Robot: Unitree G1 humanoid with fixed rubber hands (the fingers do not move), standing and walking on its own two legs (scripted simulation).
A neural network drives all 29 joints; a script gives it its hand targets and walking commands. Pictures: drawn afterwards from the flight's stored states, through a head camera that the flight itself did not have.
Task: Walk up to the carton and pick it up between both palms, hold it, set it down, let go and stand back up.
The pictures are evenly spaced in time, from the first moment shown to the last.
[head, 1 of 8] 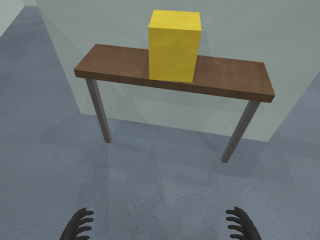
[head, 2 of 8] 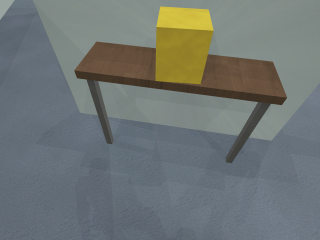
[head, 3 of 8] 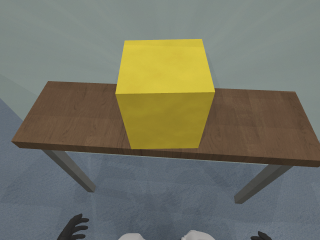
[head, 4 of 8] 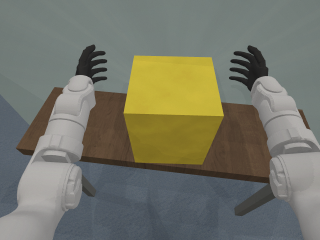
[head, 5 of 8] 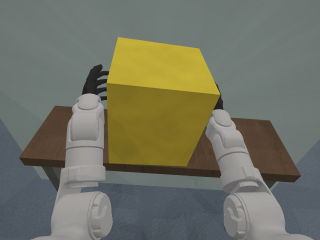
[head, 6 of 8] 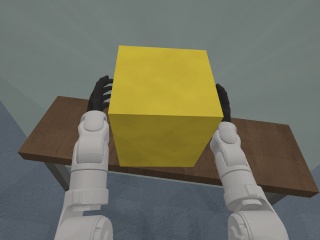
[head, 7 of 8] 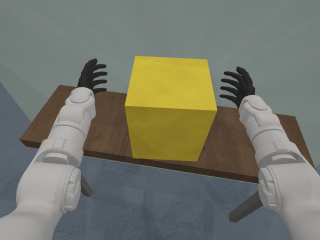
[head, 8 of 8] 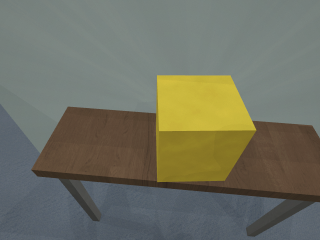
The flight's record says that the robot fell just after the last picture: no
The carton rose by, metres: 0.18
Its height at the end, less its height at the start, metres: +0.00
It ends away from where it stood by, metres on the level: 0.00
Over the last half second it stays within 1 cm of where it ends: yes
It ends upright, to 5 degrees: yes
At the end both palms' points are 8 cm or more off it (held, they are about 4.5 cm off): yes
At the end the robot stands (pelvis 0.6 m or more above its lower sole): yes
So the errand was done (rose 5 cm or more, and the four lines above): yes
